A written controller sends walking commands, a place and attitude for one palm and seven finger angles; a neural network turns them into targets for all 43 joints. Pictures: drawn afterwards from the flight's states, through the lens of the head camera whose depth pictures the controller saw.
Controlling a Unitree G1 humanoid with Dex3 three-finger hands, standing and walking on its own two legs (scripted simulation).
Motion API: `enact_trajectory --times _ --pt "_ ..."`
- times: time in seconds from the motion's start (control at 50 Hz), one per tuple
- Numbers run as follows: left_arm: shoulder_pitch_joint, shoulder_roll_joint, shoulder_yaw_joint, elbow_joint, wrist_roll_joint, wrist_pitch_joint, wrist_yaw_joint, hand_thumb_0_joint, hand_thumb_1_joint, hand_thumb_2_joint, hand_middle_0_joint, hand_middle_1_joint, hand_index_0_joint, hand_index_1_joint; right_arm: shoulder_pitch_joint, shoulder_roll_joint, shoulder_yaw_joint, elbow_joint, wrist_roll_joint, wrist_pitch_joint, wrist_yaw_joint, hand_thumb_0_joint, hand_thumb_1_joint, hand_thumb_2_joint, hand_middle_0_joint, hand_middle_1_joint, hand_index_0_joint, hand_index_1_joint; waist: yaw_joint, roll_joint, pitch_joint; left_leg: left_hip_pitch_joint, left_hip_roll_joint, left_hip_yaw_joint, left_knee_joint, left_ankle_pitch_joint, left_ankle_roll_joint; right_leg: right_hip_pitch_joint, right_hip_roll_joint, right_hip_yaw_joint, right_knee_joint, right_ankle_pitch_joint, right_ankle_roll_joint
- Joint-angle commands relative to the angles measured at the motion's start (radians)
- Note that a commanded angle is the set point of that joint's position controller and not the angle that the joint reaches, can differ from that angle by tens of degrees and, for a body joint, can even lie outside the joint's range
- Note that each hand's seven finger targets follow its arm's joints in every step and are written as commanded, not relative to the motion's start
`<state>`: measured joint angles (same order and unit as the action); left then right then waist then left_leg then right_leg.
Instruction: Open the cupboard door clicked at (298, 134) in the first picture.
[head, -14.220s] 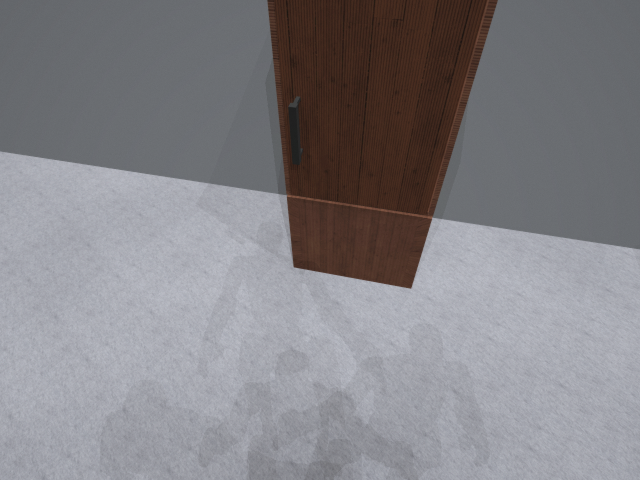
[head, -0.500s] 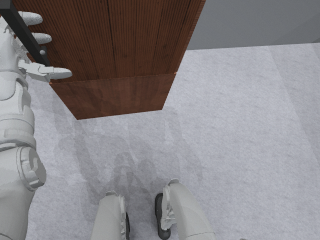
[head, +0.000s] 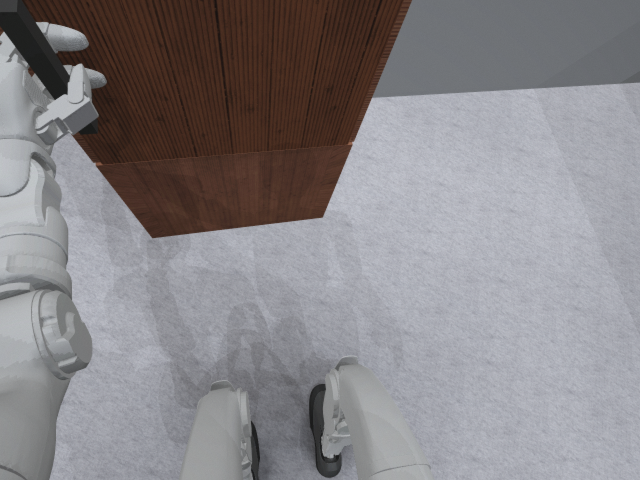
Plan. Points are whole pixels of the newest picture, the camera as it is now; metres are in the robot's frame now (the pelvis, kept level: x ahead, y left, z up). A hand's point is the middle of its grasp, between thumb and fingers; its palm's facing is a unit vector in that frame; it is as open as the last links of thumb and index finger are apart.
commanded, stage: close the thumb around the handle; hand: left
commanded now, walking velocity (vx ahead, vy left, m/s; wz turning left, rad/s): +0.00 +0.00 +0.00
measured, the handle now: (55, 62) +0.58 +0.24 +0.05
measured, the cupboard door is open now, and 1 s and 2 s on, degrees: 0 31 40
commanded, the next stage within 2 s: pull the door open along its arc in 0.02 s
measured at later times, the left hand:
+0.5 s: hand (95, 142) +0.49 +0.20 +0.04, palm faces +0.05 -1.00 -0.02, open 5.5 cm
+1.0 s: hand (187, 256) +0.36 +0.11 +0.04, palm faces +0.47 -0.88 +0.01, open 5.4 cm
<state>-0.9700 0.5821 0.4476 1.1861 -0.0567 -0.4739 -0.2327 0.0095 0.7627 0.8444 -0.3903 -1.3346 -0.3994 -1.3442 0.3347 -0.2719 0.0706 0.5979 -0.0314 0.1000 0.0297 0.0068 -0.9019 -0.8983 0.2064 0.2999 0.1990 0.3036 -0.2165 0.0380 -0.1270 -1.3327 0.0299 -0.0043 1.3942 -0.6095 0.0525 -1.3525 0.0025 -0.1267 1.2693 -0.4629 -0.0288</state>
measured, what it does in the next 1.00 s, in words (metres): stands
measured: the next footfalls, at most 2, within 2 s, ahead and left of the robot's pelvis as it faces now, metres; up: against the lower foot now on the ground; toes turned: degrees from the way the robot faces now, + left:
none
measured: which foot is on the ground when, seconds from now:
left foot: down 0.00-1.00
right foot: down 0.00-1.00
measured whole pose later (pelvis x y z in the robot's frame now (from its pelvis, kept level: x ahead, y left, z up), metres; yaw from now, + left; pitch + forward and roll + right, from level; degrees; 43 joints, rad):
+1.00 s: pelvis +0.03 -0.01 +0.03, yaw +3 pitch +24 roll -1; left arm -0.10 -0.09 -0.06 0.43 0.09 -0.53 0.57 0.00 0.76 0.80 -0.34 -1.35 -0.39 -1.35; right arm 0.15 -0.18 -0.01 0.56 -0.07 0.03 0.07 0.01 -0.90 -0.90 0.20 0.30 0.20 0.30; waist -0.01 0.01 -0.19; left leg -1.06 0.00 0.02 1.25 -0.61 0.03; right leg -1.11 -0.02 -0.10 1.20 -0.51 -0.04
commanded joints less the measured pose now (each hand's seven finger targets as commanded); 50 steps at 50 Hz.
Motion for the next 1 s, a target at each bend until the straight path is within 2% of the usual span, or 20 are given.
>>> enact_trajectory --times 0.0,0.06,0.1,0.12,0.2,0.26,0.3,0.34,0.38,0.46,0.48,0.52,0.54,0.6,0.7,0.78,0.8,0.86,0.88,0.98 --pt "-0.403 0.283 0.052 -0.205 -0.01 -0.061 0.022 0.0 0.9 0.9 -0.4 -1.35 -0.4 -1.35 0.203 -0.199 -0.069 -0.033 -0.008 -0.005 -0.018 0.0 -0.9 -0.9 0.2 0.3 0.2 0.3 -0.007 0.187 -0.58 0.37 -0.005 -0.098 -0.168 0.441 -0.026 0.349 0.032 0.091 -0.112 0.237 0.007" --pt "-0.394 0.279 0.05 -0.182 0.0 -0.06 0.031 0.0 0.9 0.9 -0.4 -1.35 -0.4 -1.35 0.202 -0.197 -0.067 -0.037 -0.007 -0.004 -0.017 0.0 -0.9 -0.9 0.2 0.3 0.2 0.3 -0.014 0.153 -0.552 0.346 -0.004 -0.099 -0.167 0.425 -0.022 0.342 0.033 0.091 -0.111 0.227 0.006" --pt "-0.422 0.264 0.031 -0.181 0.004 -0.057 0.033 0.0 0.9 0.9 -0.4 -1.35 -0.4 -1.35 0.201 -0.199 -0.066 -0.035 -0.008 -0.005 -0.018 0.0 -0.9 -0.9 0.2 0.3 0.2 0.3 -0.024 0.169 -0.544 0.347 -0.003 -0.102 -0.169 0.407 -0.023 0.317 0.033 0.088 -0.11 0.204 0.008" --pt "-0.381 0.206 -0.003 -0.191 -0.002 -0.058 0.032 0.0 0.9 0.9 -0.4 -1.35 -0.4 -1.35 0.2 -0.194 -0.07 -0.041 -0.008 -0.005 -0.014 0.0 -0.9 -0.9 0.2 0.3 0.2 0.3 -0.013 0.183 -0.556 0.376 -0.006 -0.105 -0.18 0.414 -0.028 0.316 0.032 0.085 -0.113 0.201 0.006" --pt "-0.293 0.197 0.01 -0.23 -0.017 -0.062 0.03 0.0 0.9 0.9 -0.4 -1.35 -0.4 -1.35 0.196 -0.197 -0.079 -0.049 -0.005 0.0 -0.007 0.0 -0.9 -0.9 0.2 0.3 0.2 0.3 0.018 0.196 -0.604 0.449 -0.001 -0.11 -0.193 0.484 -0.04 0.323 0.031 0.079 -0.109 0.236 0.004" --pt "-0.198 0.157 0.001 -0.26 -0.032 -0.06 0.026 0.0 0.9 0.9 -0.4 -1.35 -0.4 -1.35 0.185 -0.191 -0.084 -0.063 0.002 0.003 -0.002 0.0 -0.9 -0.9 0.2 0.3 0.2 0.3 0.031 0.144 -0.599 0.445 -0.002 -0.103 -0.206 0.495 -0.037 0.367 0.032 0.08 -0.118 0.263 0.004" --pt "-0.134 0.142 -0.004 -0.32 -0.046 -0.062 0.024 0.0 0.9 0.9 -0.4 -1.35 -0.4 -1.35 0.173 -0.185 -0.088 -0.074 0.008 0.005 0.001 0.0 -0.9 -0.9 0.2 0.3 0.2 0.3 0.052 0.147 -0.614 0.449 -0.005 -0.091 -0.218 0.51 -0.038 0.414 0.03 0.084 -0.128 0.291 0.006" --pt "-0.033 0.09 -0.024 -0.346 -0.063 -0.055 0.023 0.0 0.9 0.9 -0.4 -1.35 -0.4 -1.35 0.158 -0.179 -0.094 -0.084 0.016 0.005 0.005 0.0 -0.9 -0.9 0.2 0.3 0.2 0.3 0.062 0.103 -0.586 0.439 -0.006 -0.084 -0.234 0.497 -0.037 0.435 0.031 0.083 -0.14 0.291 0.008" --pt "0.067 0.056 -0.039 -0.415 -0.075 -0.058 0.027 0.0 0.9 0.9 -0.4 -1.35 -0.4 -1.35 0.142 -0.173 -0.098 -0.099 0.023 0.003 0.007 0.0 -0.9 -0.9 0.2 0.3 0.2 0.3 0.088 0.107 -0.591 0.466 -0.006 -0.077 -0.253 0.531 -0.04 0.461 0.029 0.082 -0.147 0.312 0.006" --pt "0.251 -0.023 -0.078 -0.534 -0.097 -0.057 0.047 0.0 0.9 0.9 -0.4 -1.35 -0.4 -1.35 0.106 -0.161 -0.111 -0.12 0.034 -0.007 0.01 0.0 -0.9 -0.9 0.2 0.3 0.2 0.3 0.107 0.065 -0.549 0.477 -0.004 -0.065 -0.276 0.571 -0.045 0.49 0.026 0.081 -0.161 0.341 0.008" --pt "0.294 -0.048 -0.091 -0.581 -0.106 -0.061 0.053 0.0 0.9 0.9 -0.4 -1.35 -0.4 -1.35 0.097 -0.155 -0.113 -0.127 0.037 -0.011 0.012 0.0 -0.9 -0.9 0.2 0.3 0.2 0.3 0.122 0.081 -0.551 0.482 -0.007 -0.06 -0.285 0.583 -0.048 0.508 0.025 0.081 -0.164 0.35 0.008" --pt "0.405 -0.106 -0.121 -0.637 -0.119 -0.066 0.067 0.0 0.9 0.9 -0.4 -1.35 -0.4 -1.35 0.075 -0.145 -0.121 -0.138 0.042 -0.022 0.014 0.0 -0.9 -0.9 0.2 0.3 0.2 0.3 0.13 0.042 -0.525 0.477 -0.006 -0.049 -0.294 0.586 -0.05 0.531 0.025 0.081 -0.171 0.361 0.01" --pt "0.426 -0.149 -0.076 -0.673 -0.158 -0.07 0.138 0.0 0.9 0.9 -0.4 -1.35 -0.4 -1.35 0.057 -0.134 -0.121 -0.146 0.04 -0.029 0.011 0.0 -0.9 -0.9 0.2 0.3 0.2 0.3 0.153 0.041 -0.491 0.446 -0.008 -0.039 -0.303 0.571 -0.055 0.535 0.02 0.077 -0.171 0.359 0.011" --pt "0.497 -0.255 -0.117 -0.744 -0.137 -0.095 0.311 0.0 0.9 0.9 -0.4 -1.35 -0.4 -1.35 0.029 -0.117 -0.124 -0.143 0.023 -0.048 0.019 0.0 -0.9 -0.9 0.2 0.3 0.2 0.3 0.163 0.04 -0.462 0.454 -0.006 -0.037 -0.308 0.577 -0.076 0.522 0.019 0.07 -0.154 0.35 0.006" --pt "0.628 -0.422 -0.259 -0.869 -0.024 -0.127 0.538 0.0 0.9 0.9 -0.4 -1.35 -0.4 -1.35 -0.005 -0.088 -0.133 -0.157 -0.01 -0.05 0.041 0.0 -0.9 -0.9 0.2 0.3 0.2 0.3 0.181 0.025 -0.481 0.499 -0.003 -0.033 -0.297 0.651 -0.09 0.539 0.012 0.069 -0.138 0.402 -0.004" --pt "0.674 -0.532 -0.365 -0.92 0.058 -0.134 0.677 0.0 0.9 0.9 -0.4 -1.35 -0.4 -1.35 -0.046 -0.068 -0.137 -0.161 -0.026 -0.058 0.04 0.0 -0.9 -0.9 0.2 0.3 0.2 0.3 0.179 -0.034 -0.484 0.479 -0.014 -0.033 -0.298 0.58 -0.078 0.574 0.008 0.072 -0.144 0.41 -0.005" --pt "0.69 -0.571 -0.403 -0.926 0.076 -0.132 0.708 0.0 0.9 0.9 -0.4 -1.35 -0.4 -1.35 -0.06 -0.062 -0.136 -0.159 -0.029 -0.062 0.04 0.0 -0.9 -0.9 0.2 0.3 0.2 0.3 0.179 -0.023 -0.482 0.484 -0.017 -0.032 -0.3 0.568 -0.078 0.573 0.005 0.07 -0.15 0.404 -0.004" --pt "0.707 -0.629 -0.467 -0.938 0.127 -0.13 0.787 0.0 0.9 0.9 -0.4 -1.35 -0.4 -1.35 -0.091 -0.048 -0.136 -0.154 -0.039 -0.079 0.033 0.0 -0.9 -0.9 0.2 0.3 0.2 0.3 0.173 -0.071 -0.474 0.461 -0.027 -0.032 -0.298 0.501 -0.068 0.588 0.005 0.072 -0.164 0.388 -0.005" --pt "0.717 -0.657 -0.496 -0.944 0.145 -0.129 0.803 0.0 0.9 0.9 -0.4 -1.35 -0.4 -1.35 -0.103 -0.04 -0.134 -0.147 -0.042 -0.087 0.031 0.0 -0.9 -0.9 0.2 0.3 0.2 0.3 0.172 -0.055 -0.477 0.471 -0.028 -0.028 -0.3 0.492 -0.069 0.587 0.002 0.071 -0.168 0.384 -0.004" --pt "0.768 -0.723 -0.605 -0.97 0.206 -0.113 0.821 0.0 0.9 0.9 -0.4 -1.35 -0.4 -1.35 -0.153 -0.015 -0.125 -0.133 -0.053 -0.13 0.015 0.0 -0.9 -0.9 0.2 0.3 0.2 0.3 0.17 -0.071 -0.452 0.445 -0.043 -0.016 -0.297 0.399 -0.056 0.594 -0.005 0.081 -0.195 0.341 -0.006"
